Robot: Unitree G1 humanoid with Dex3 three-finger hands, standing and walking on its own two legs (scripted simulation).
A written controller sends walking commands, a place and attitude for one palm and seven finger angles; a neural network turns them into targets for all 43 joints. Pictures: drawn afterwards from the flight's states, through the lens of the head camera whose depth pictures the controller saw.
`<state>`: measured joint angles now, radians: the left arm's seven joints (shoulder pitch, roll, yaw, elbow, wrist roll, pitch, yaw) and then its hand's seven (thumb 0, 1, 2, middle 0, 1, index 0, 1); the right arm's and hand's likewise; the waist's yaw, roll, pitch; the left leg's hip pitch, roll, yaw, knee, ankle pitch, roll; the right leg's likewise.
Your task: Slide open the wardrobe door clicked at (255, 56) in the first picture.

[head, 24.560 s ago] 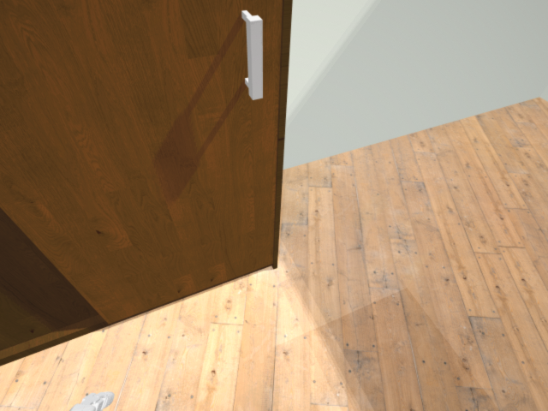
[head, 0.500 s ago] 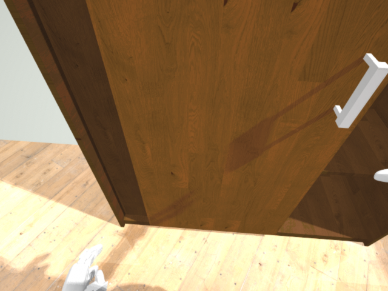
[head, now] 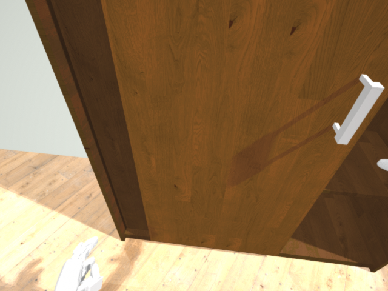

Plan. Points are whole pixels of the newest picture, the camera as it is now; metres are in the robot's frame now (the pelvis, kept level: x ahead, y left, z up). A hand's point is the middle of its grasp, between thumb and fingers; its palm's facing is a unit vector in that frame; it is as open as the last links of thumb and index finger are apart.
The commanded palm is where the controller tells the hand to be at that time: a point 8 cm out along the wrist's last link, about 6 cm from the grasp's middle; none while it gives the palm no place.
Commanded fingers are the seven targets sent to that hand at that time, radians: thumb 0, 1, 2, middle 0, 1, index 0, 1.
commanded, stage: draw the hand back to the body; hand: right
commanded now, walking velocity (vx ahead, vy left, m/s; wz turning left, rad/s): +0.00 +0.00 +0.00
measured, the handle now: (352, 110) +0.47 -0.35 +0.18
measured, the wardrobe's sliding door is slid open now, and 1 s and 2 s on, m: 0.47 0.47 0.47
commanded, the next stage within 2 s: step back with the hand held close in 1.18 s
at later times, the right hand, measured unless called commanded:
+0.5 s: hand out of the picture +0.21 -0.32 +0.17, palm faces +0.52 +0.80 -0.31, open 11.8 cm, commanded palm +0.16 -0.35 +0.18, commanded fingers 0.00 -0.39 -0.65 0.22 0.60 0.22 0.60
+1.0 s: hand (381, 228) +0.19 -0.26 +0.16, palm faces +0.44 +0.82 -0.36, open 7.6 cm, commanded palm +0.15 -0.30 +0.18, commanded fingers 0.00 -0.90 -0.90 0.20 0.30 0.20 0.30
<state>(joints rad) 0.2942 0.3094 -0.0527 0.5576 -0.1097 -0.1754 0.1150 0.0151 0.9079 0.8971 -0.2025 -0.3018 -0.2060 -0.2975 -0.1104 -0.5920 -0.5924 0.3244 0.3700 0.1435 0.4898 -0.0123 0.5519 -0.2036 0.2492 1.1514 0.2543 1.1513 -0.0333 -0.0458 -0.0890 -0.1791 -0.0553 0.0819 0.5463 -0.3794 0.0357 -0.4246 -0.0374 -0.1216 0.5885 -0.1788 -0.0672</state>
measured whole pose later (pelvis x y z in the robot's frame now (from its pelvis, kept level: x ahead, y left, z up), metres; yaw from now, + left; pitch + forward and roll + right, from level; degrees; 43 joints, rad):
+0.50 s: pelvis -0.01 -0.03 +0.01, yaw +0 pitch -4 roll +2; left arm 0.19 0.23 -0.06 0.67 -0.02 -0.16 0.06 0.02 0.91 0.90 -0.21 -0.30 -0.21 -0.30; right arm 0.24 -0.37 -0.38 -0.18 0.09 -0.07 -0.12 -0.01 -0.04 -0.49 0.23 0.80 0.24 0.80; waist -0.08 -0.04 0.02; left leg -0.02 -0.02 0.06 0.36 -0.27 0.01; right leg -0.23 0.04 -0.10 0.35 -0.06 -0.09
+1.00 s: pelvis +0.00 +0.00 +0.02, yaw +1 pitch -6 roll +1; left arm 0.19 0.23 -0.02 0.66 -0.01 -0.12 0.07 0.02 0.91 0.90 -0.20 -0.30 -0.21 -0.30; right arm 0.46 -0.36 -0.32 -0.35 0.09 -0.09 -0.10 0.01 -0.83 -0.87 0.21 0.34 0.22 0.34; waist -0.08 -0.05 0.03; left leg 0.06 -0.05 0.05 0.32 -0.28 0.04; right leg -0.18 0.01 -0.09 0.37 -0.09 -0.06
